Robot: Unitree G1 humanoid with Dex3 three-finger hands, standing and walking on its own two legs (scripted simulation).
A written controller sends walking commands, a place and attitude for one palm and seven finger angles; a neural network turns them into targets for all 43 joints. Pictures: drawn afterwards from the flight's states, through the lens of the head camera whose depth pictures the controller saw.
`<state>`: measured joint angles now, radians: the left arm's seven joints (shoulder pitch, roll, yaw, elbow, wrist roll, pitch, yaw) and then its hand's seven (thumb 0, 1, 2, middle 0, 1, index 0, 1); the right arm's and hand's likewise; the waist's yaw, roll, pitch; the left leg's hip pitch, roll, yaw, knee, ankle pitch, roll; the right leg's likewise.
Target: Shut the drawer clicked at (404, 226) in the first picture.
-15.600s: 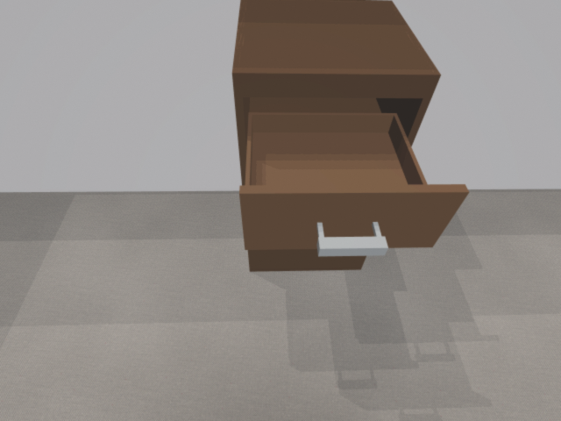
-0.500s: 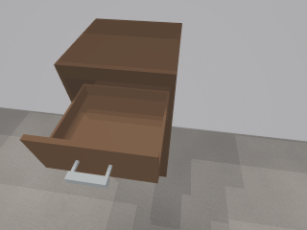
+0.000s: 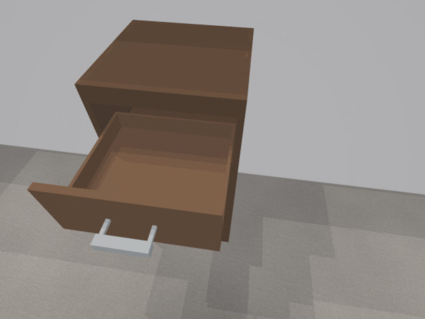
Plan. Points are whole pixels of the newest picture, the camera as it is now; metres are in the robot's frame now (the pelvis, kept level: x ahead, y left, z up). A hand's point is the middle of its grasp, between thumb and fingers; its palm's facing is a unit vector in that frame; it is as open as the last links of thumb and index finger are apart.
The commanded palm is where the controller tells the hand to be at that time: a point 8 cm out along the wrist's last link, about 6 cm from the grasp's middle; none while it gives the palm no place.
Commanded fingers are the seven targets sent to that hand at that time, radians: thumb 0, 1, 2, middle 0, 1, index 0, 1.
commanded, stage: raise the hand and make a fist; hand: left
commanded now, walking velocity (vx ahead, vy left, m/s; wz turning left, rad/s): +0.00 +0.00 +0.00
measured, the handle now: (126, 236) +0.30 +0.21 -0.07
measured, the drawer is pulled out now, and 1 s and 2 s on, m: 0.30 0.29 0.29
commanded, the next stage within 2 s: bring the fist close to the handle in 1.94 s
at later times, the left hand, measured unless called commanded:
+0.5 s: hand out of the picture +0.11 +0.17 -0.05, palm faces -0.04 -1.00 +0.00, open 5.7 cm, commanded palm +0.09 +0.23 -0.04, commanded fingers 0.00 0.90 0.90 -0.68 -0.82 -0.68 -0.82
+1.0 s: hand (110, 315) +0.13 +0.18 -0.01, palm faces -0.06 -1.00 -0.04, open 3.4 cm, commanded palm +0.09 +0.24 +0.00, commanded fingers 0.00 0.90 0.90 -1.18 -1.36 -1.18 -1.36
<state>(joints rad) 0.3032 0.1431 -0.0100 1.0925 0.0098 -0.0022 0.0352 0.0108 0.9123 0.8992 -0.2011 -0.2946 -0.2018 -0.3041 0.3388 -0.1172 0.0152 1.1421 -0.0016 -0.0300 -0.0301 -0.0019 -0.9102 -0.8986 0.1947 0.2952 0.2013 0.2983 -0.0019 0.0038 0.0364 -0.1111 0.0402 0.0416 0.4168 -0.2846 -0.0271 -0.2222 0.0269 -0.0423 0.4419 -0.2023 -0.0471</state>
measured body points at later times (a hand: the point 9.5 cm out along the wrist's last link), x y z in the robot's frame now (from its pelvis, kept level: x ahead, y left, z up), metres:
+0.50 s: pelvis -0.03 +0.02 -0.09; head +0.01 +0.04 +0.36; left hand +0.10 +0.23 -0.04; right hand +0.25 -0.21 -0.08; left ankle -0.04 +0.14 -0.74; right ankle +0.02 -0.09 -0.74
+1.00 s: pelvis -0.03 +0.03 -0.08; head +0.02 +0.04 +0.37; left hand +0.13 +0.24 -0.01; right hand +0.15 -0.21 -0.15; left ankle -0.04 +0.14 -0.74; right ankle +0.02 -0.09 -0.74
